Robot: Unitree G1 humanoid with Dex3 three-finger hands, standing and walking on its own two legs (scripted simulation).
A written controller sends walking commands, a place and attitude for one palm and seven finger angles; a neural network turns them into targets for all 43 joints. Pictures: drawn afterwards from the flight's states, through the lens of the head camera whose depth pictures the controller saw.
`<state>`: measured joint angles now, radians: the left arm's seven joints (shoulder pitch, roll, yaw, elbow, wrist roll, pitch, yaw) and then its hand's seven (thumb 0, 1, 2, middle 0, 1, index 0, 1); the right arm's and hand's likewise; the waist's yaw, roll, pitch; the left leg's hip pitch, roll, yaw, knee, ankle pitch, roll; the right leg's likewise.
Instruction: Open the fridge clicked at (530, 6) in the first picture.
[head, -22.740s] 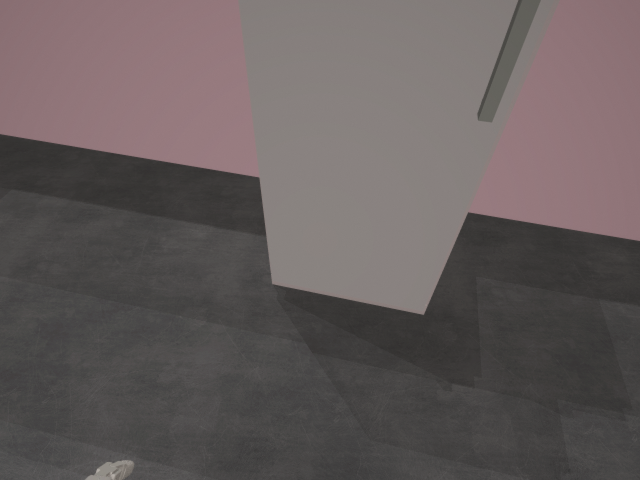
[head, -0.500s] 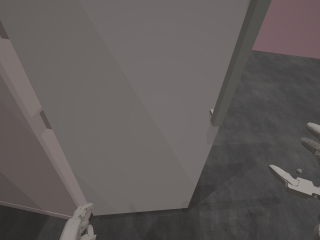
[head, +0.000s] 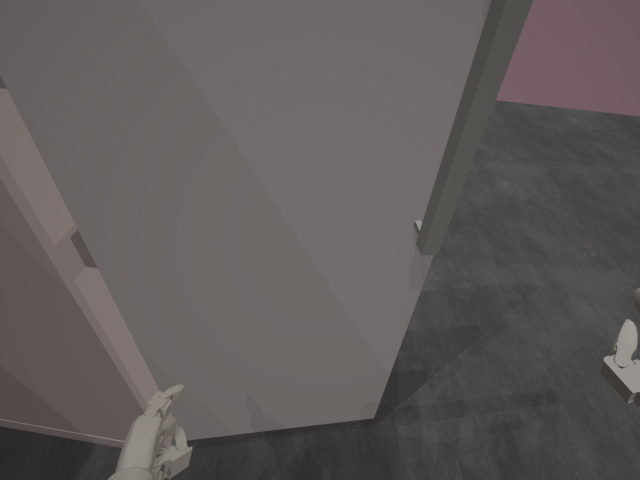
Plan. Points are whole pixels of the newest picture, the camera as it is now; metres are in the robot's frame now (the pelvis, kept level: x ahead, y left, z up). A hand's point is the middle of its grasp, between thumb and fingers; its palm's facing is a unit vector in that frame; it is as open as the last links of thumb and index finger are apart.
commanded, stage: draw the hand back to the body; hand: right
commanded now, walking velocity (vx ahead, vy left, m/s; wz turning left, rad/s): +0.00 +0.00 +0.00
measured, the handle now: (455, 135) +0.44 -0.17 +0.25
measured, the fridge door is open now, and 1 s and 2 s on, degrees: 74 74 74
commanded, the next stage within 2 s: step back with the hand held close in 0.14 s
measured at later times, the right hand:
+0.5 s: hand (601, 358) +0.19 -0.27 +0.15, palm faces +0.40 +0.80 -0.44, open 7.4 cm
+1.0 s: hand out of the picture +0.10 -0.29 +0.15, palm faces +0.48 +0.79 -0.38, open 7.4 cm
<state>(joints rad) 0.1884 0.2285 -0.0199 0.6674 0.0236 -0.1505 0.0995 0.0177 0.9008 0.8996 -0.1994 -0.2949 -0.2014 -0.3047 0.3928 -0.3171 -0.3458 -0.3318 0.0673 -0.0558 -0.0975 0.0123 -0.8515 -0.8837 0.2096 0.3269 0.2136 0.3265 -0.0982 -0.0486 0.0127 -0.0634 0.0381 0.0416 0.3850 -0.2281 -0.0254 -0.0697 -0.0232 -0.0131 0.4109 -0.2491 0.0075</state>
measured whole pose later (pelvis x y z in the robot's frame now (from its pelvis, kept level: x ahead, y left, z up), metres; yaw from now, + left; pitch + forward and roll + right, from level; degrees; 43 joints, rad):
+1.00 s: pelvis -0.11 -0.02 -0.02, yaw +0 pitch -1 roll +1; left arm 0.24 0.22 -0.01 0.58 0.01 -0.10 0.08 0.02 0.90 0.90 -0.20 -0.30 -0.20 -0.30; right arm 0.46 -0.35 -0.41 -0.49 0.02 -0.24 -0.15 0.01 -0.89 -0.90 0.21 0.30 0.21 0.30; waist -0.03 0.02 0.04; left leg -0.40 0.05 0.02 0.57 -0.15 -0.04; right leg -0.45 0.00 -0.01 0.69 -0.32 -0.03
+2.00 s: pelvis -0.28 -0.03 -0.01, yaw +0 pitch +1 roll -1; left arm 0.34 0.25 0.01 0.69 0.01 -0.11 0.11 0.02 0.90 0.90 -0.20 -0.30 -0.20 -0.30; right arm 0.48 -0.33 -0.35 -0.38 0.02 -0.16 -0.16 0.01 -0.89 -0.90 0.21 0.30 0.21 0.30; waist -0.02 0.04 -0.13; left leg -0.22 0.02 0.05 0.51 -0.31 0.02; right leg -0.30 -0.03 -0.05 0.63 -0.37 -0.02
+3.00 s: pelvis -0.32 -0.04 +0.00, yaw -4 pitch -1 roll +1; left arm 0.26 0.22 0.02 1.08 0.02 0.02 0.04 0.01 0.91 0.90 -0.20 -0.29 -0.20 -0.30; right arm 0.22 -0.24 -0.03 1.11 -0.01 0.02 -0.02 0.00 -0.92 -0.90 0.20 0.30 0.20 0.30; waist -0.01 -0.01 0.03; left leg -0.23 -0.04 0.04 0.37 -0.13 0.04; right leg -0.13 0.02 -0.01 0.43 -0.28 -0.03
